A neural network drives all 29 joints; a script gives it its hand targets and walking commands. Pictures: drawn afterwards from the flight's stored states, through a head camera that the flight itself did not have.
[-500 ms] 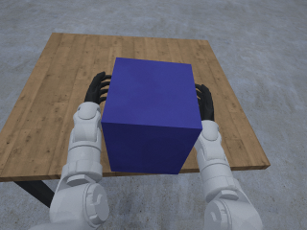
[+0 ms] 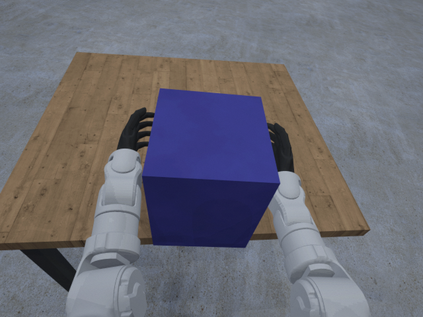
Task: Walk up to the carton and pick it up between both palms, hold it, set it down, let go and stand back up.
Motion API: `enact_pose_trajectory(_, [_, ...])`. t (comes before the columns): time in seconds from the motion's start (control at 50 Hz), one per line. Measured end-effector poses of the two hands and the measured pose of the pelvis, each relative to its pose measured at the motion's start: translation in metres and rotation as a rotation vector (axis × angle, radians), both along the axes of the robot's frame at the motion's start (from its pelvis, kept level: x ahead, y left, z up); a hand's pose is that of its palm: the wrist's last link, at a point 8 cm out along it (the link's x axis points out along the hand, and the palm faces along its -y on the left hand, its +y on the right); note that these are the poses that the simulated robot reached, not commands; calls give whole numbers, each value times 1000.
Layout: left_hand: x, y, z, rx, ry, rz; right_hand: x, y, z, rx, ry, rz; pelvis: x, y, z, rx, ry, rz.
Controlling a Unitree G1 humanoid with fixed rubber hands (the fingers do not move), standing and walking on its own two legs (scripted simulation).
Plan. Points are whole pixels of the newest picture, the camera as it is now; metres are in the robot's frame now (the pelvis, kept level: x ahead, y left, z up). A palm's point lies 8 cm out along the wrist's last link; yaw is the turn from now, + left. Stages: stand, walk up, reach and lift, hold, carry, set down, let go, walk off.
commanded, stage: reach and lift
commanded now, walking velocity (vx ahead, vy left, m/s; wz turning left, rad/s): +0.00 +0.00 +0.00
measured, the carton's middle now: (205, 173) +0.38 +0.00 +0.05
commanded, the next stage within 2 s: none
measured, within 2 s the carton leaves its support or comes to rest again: leaves its support in 0.22 s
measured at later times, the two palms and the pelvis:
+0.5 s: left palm (134, 138) +0.37 +0.13 +0.16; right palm (301, 162) +0.33 -0.16 +0.14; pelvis -0.05 +0.00 +0.00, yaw -1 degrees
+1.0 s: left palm (129, 130) +0.36 +0.13 +0.18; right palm (303, 141) +0.35 -0.16 +0.18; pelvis -0.02 +0.00 +0.00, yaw +0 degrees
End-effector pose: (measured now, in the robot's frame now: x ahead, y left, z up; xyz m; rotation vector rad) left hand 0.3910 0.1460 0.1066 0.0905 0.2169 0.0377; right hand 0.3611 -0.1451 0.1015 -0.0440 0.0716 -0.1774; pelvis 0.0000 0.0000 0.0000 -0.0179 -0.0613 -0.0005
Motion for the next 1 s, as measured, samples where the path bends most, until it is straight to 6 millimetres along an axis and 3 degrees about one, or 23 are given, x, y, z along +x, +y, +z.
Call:
enact_pose_trajectory(0.26, [-22,-11,12,18,27,-15,-28,-10,5,-11,27,-21,-22,-3,0,-1,-21,17])
enact_pose_trajectory(0.4, [-23,-22,35,27,15,-31,-34,-19,24,0,16,-41,-40,-3,-1,5,-31,-9])
enact_pose_trajectory(0.52, [-24,-15,52,2,-8,-1,-27,-14,47,24,-11,-15,-47,-4,-1,9,-27,-23])
enact_pose_trajectory(0.74, [-24,5,63,-11,-6,46,-11,5,70,36,-7,38,-33,-5,0,11,-55,5])
enact_pose_trajectory(1.0, [-28,-12,73,17,-18,61,-10,-12,78,43,-15,47,-21,-3,-1,2,-95,-1])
